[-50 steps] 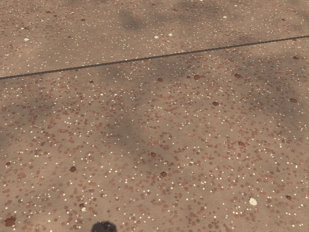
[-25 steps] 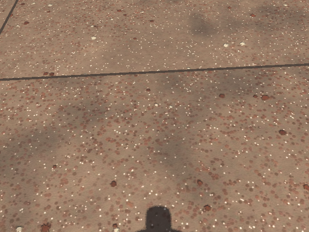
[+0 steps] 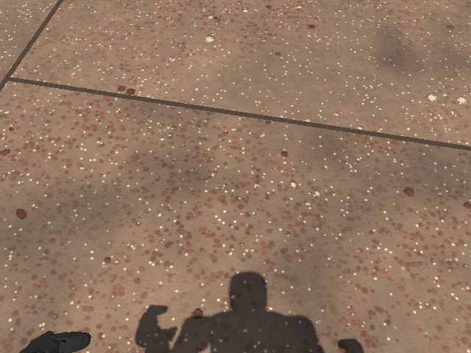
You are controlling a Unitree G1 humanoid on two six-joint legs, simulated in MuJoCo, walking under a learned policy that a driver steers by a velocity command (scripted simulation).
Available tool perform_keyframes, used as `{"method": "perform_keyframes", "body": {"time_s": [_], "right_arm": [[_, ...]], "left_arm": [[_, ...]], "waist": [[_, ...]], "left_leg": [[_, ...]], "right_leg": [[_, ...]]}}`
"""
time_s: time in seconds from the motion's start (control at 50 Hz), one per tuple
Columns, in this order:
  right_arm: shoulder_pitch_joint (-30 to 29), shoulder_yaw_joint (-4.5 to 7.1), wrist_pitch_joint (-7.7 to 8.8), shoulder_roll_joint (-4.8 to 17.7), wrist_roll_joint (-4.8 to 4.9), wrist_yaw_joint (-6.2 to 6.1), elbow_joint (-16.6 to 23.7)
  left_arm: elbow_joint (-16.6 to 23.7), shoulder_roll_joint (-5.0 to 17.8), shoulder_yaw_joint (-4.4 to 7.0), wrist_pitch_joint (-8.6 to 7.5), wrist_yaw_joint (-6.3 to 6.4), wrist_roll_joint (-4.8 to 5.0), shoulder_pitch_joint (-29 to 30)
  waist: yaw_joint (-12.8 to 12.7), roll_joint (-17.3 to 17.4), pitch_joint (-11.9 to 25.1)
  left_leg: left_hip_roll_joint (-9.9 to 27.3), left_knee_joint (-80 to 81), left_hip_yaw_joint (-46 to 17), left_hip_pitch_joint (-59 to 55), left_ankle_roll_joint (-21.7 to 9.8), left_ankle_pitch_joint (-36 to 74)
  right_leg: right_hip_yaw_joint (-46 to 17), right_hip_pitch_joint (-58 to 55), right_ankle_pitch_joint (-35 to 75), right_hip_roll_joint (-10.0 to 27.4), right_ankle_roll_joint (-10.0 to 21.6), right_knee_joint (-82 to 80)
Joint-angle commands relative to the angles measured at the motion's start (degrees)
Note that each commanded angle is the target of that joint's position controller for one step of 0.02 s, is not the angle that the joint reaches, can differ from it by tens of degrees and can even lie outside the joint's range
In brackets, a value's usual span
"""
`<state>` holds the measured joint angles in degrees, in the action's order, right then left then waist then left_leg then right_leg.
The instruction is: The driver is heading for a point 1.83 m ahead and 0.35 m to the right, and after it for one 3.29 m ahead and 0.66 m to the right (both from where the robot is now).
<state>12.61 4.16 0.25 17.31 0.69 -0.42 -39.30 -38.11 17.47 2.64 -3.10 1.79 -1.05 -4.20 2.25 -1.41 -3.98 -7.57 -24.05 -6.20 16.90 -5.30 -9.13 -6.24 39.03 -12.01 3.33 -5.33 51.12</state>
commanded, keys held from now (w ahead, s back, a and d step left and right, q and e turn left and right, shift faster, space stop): no key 0.26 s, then e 0.74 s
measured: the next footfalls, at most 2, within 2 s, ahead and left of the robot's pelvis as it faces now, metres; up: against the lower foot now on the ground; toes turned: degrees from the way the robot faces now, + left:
right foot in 0.16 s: +0.19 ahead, -0.14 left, +0.00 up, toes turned +6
left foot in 0.46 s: +0.10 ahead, +0.11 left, +0.00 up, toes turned -2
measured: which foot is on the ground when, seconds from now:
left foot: down 0.00-0.18, up 0.20-0.44, down 0.46-0.80, up 0.82-1.00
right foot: up 0.00-0.14, down 0.16-0.50, up 0.52-0.78, down 0.80-1.00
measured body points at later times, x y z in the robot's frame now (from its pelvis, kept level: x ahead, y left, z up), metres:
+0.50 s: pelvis +0.08 -0.02 -0.01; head +0.11 -0.02 +0.44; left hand +0.22 +0.25 -0.12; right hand +0.22 -0.30 -0.12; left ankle +0.06 +0.11 -0.74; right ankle +0.15 -0.15 -0.74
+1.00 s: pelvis +0.08 -0.06 +0.00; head +0.11 -0.10 +0.45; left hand +0.30 +0.17 -0.08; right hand +0.15 -0.38 -0.11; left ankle +0.10 +0.09 -0.66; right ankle +0.08 -0.15 -0.74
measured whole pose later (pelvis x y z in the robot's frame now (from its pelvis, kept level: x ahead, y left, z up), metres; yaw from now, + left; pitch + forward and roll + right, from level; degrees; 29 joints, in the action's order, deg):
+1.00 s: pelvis +0.08 -0.06 +0.00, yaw -16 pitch +2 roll +2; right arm 6.7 5.0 -0.9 17.9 -0.2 -2.6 -41.1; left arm -35.6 16.8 3.5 1.0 0.3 0.3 -10.5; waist -0.5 1.5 -3.1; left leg 0.2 -62.4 -2.9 29.9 4.5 -24.2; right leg -3.8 18.2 -11.0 -3.1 3.3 27.0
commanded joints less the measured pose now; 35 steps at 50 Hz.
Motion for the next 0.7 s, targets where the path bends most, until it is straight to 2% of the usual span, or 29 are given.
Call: {"method": "perform_keyframes", "body": {"time_s": [0.02,0.08,0.12,0.14,0.16,0.18,0.2,0.22,0.24,0.26,0.28,0.3,0.32,0.34,0.38,0.42,0.44,0.46,0.48,0.5,0.52,0.54,0.56,0.58,0.6,0.62,0.66,0.7], "right_arm": [[-1.7,1.98,-0.44,8.0,0.19,-1.24,3.8],[-0.4,1.44,-0.85,7.3,-0.38,-1.19,3.1],[-0.8,0.93,-0.87,6.5,-0.31,-1.09,3.0],[-2.0,0.54,-0.79,5.8,-0.06,-1.11,3.1],[-1.0,0.0,-0.44,4.3,-0.43,-1.07,3.0],[2.8,-0.78,0.2,2.0,-2.01,-0.94,3.3],[7.7,-0.77,0.28,2.2,-1.35,-1.09,2.1],[5.2,-0.28,-0.18,5.6,-1.56,-1.19,2.3],[1.4,0.45,-0.89,7.2,-0.91,-1.29,2.9],[0.2,0.82,-1.82,7.1,-0.62,-1.47,2.5],[0.4,0.76,-2.67,6.2,-0.94,-1.47,2.0],[1.2,0.27,-3.11,4.0,-0.95,-1.29,1.3],[1.4,-0.26,-3.11,2.1,-0.93,-1.19,0.8],[0.5,-0.4,-2.85,1.4,-0.88,-1.19,0.6],[0.5,0.25,-2.43,2.4,-0.52,-1.32,0.0],[1.3,0.62,-2.12,2.6,-0.41,-1.46,-0.7],[1.0,0.92,-1.97,3.4,-0.66,-1.51,-0.6],[1.5,1.32,-1.8,4.7,-1.22,-1.65,-0.2],[2.1,2.33,-1.91,7.8,-1.72,-1.82,-0.8],[2.4,2.75,-1.97,8.0,-1.82,-1.81,-1.0],[0.7,2.64,-1.73,8.0,-2.27,-1.89,0.0],[-1.1,2.43,-1.16,7.6,-2.87,-2.21,1.2],[-1.7,2.13,-0.42,6.9,-2.67,-2.51,1.6],[-3.1,2.0,0.18,6.6,-1.92,-2.69,1.8],[-4.5,2.02,0.39,6.5,-1.15,-2.71,1.8],[-4.6,2.15,0.26,6.7,-0.76,-2.7,1.5],[-4.1,2.47,-0.56,7.3,-0.62,-2.68,1.1],[-3.1,2.96,-1.26,8.5,-0.5,-2.66,0.8]], "left_arm": [[1.9,3.3,0.69,0.27,-0.43,0.56,-2.7],[2.7,4.2,0.92,-0.03,-1.09,0.69,0.0],[3.0,4.7,1.31,-0.58,-1.43,0.48,-0.4],[2.6,4.3,1.39,-1.01,-1.57,0.36,-1.9],[2.8,5.2,1.52,-1.52,-1.47,-0.41,-2.8],[3.6,8.5,1.9,-1.56,-1.05,-1.52,-3.4],[2.3,6.5,1.44,-0.78,-0.85,-2.21,-3.6],[1.7,2.5,0.44,-0.4,-1.06,-0.93,-5.4],[1.3,2.4,0.3,-0.17,-1.32,-0.44,-6.3],[1.1,4.0,0.72,0.17,-1.4,-0.19,-6.0],[1.1,4.5,0.71,0.35,-1.52,0.19,-4.2],[1.2,4.3,0.58,0.7,-1.7,0.33,-1.7],[1.3,4.6,0.79,1.27,-1.93,0.52,0.2],[1.4,5.5,1.3,1.94,-1.99,0.79,-0.1],[1.4,7.5,2.21,2.87,-1.77,1.28,-1.9],[1.7,7.5,2.5,3.41,-1.35,2.03,-2.2],[1.7,7.2,2.5,3.53,-1.04,2.3,-2.7],[1.9,6.3,2.31,3.39,-0.86,2.13,-2.7],[3.0,4.6,2.02,3.03,-0.96,1.86,-2.4],[3.6,3.8,1.85,2.74,-1.15,1.72,-0.9],[3.9,4.2,2.12,2.62,-1.33,1.57,-0.6],[3.7,5.3,2.82,2.74,-1.37,1.5,-1.0],[3.2,6.2,3.54,3.16,-1.31,1.73,-2.2],[2.5,5.8,3.75,3.76,-1.23,1.96,-4.3],[2.1,4.5,3.42,4.29,-1.18,2.1,-5.3],[2.3,3.4,3.0,4.63,-1.26,2.15,-5.0],[3.6,2.1,2.26,4.85,-1.97,2.35,-3.0],[5.2,2.4,2.13,4.99,-2.96,2.64,-1.5]], "waist": [[-1.4,6.6,12.0],[0.0,7.9,11.2],[-0.7,8.7,10.6],[-2.3,9.0,10.1],[-2.8,7.6,10.2],[-0.3,-0.6,13.6],[1.8,-11.0,15.2],[-0.7,-11.1,15.4],[-2.7,-9.1,14.0],[-2.8,-6.5,13.1],[-2.0,-4.8,11.4],[-0.5,-4.8,9.9],[0.0,-6.2,8.1],[-0.8,-7.8,7.5],[-1.6,-9.1,8.8],[-1.3,-9.1,9.3],[-1.3,-8.5,9.5],[-1.0,-6.8,10.0],[-2.0,1.2,9.1],[-1.4,9.1,6.9],[-0.9,13.8,5.3],[-0.6,14.1,5.1],[-0.8,11.3,5.0],[-2.2,8.8,5.1],[-2.9,8.0,5.0],[-2.4,8.3,4.8],[-1.1,9.9,5.4],[0.1,11.7,6.8]], "left_leg": [[13.0,1.4,-8.4,-2.8,-6.9,28.5],[14.9,-1.4,-12.2,-5.6,-7.0,24.6],[15.4,-4.2,-14.9,-7.2,-6.3,22.7],[14.1,-5.9,-15.2,-6.7,-4.9,20.1],[11.6,-8.1,-14.5,-4.3,-2.4,15.2],[6.8,-14.9,-9.8,0.0,0.7,1.3],[2.7,-19.8,-4.9,5.7,4.5,-19.9],[5.1,-24.0,-3.5,7.6,7.0,-26.5],[5.4,-28.6,-2.7,9.7,8.3,-27.7],[5.8,-32.8,-2.1,10.8,9.4,-27.4],[7.3,-32.6,-2.3,9.6,10.2,-25.2],[8.3,-27.5,-1.4,6.5,10.5,-23.6],[7.7,-21.3,0.9,3.3,10.6,-21.8],[6.5,-17.1,2.7,1.7,10.5,-18.5],[4.8,-11.3,4.3,-0.4,9.9,-12.2],[4.2,-3.7,5.4,-3.3,8.1,-6.5],[5.0,-2.1,5.0,-5.8,6.8,-4.6],[8.0,-2.1,3.1,-9.4,5.0,-3.0],[12.0,-2.0,-0.1,-9.6,2.0,-4.8],[16.0,2.0,-4.9,-7.7,-1.5,-6.1],[22.8,5.9,-11.6,-7.0,-5.4,-1.0],[27.6,6.4,-14.3,-7.4,-8.5,8.6],[29.0,5.4,-14.0,-8.4,-10.0,17.8],[28.4,3.8,-11.1,-9.9,-9.3,23.1],[26.7,2.8,-7.6,-11.5,-7.7,25.3],[25.2,2.4,-4.7,-12.4,-6.7,26.4],[23.0,1.7,0.1,-12.4,-5.7,26.3],[23.2,1.1,2.3,-12.2,-5.4,25.7]], "right_leg": [[2.5,-10.2,7.1,-2.4,-0.4,-6.6],[2.0,-11.4,4.4,-2.9,0.8,-11.9],[2.2,-14.0,2.7,-3.3,2.7,-17.3],[2.7,-18.2,7.6,-3.3,4.2,-23.9],[0.1,-24.8,19.8,0.1,6.2,-28.5],[-7.8,-33.7,40.7,9.6,10.3,-26.3],[-16.4,-37.5,47.6,16.6,19.8,-25.3],[-21.3,-37.0,41.1,18.6,23.1,-27.7],[-20.6,-37.1,35.2,17.0,22.3,-28.6],[-18.9,-36.0,29.7,15.5,20.9,-29.1],[-17.0,-32.4,24.5,14.0,19.3,-30.0],[-13.6,-28.5,19.8,11.0,17.0,-30.9],[-10.4,-25.3,17.0,7.7,15.3,-31.4],[-9.1,-24.8,15.9,5.8,15.0,-31.1],[-10.2,-26.6,13.3,5.3,15.7,-30.3],[-11.8,-26.2,9.2,5.2,15.1,-29.9],[-12.3,-24.3,6.0,4.7,13.9,-29.6],[-11.7,-20.3,3.4,3.8,12.2,-28.0],[-6.2,-15.3,-0.3,-0.2,9.6,-24.3],[0.3,-11.8,-5.9,-5.0,6.9,-18.4],[3.6,-8.8,-10.5,-6.9,5.5,-10.6],[4.0,-6.3,-18.5,-5.6,4.7,-0.4],[2.4,-4.1,-21.1,-4.8,3.9,8.0],[1.2,-2.6,-20.2,-3.8,3.2,11.9],[1.3,-1.5,-18.0,-2.8,2.7,11.5],[2.7,-1.6,-15.8,-2.4,2.0,9.6],[6.0,-5.4,-12.5,-2.0,1.4,3.1],[8.3,-10.8,-11.1,-2.3,1.8,-4.1]]}}
Keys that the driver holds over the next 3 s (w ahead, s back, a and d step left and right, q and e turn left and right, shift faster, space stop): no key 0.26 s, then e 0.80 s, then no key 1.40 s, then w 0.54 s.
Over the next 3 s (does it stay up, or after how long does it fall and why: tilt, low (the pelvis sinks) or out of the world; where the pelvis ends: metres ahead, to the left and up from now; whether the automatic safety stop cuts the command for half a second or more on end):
stays up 0.21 -0.09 0.00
